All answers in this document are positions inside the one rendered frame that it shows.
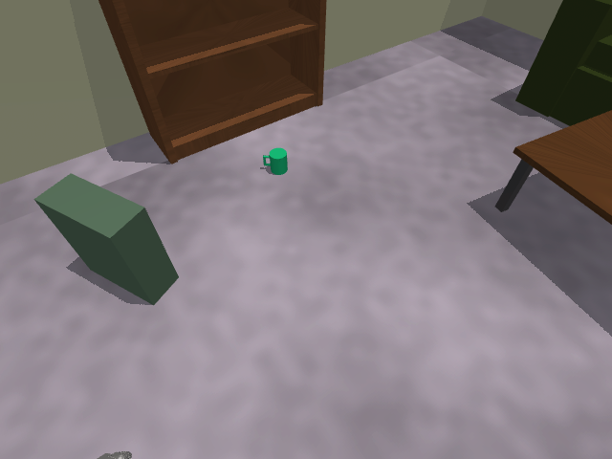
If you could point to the bookshelf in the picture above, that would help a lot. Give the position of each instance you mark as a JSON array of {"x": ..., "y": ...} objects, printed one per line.
[{"x": 208, "y": 71}]

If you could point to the sofa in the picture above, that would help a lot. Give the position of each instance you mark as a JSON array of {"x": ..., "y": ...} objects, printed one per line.
[{"x": 571, "y": 77}]

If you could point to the coffee table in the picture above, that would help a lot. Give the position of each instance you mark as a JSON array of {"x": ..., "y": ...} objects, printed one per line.
[{"x": 577, "y": 158}]

